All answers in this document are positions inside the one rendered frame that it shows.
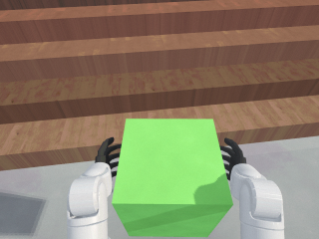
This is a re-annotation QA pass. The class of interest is robot right forearm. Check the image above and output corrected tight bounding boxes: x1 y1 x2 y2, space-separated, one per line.
230 163 285 239

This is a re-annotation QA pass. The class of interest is robot left forearm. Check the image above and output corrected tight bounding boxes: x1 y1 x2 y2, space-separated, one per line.
67 162 114 239

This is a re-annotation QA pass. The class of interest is carton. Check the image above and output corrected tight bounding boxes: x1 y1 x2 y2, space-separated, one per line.
112 119 233 237

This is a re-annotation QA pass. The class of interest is robot left hand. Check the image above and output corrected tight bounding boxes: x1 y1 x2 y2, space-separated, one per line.
95 137 122 177

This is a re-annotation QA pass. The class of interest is robot right hand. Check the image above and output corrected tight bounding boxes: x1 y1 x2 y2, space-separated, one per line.
219 137 246 181

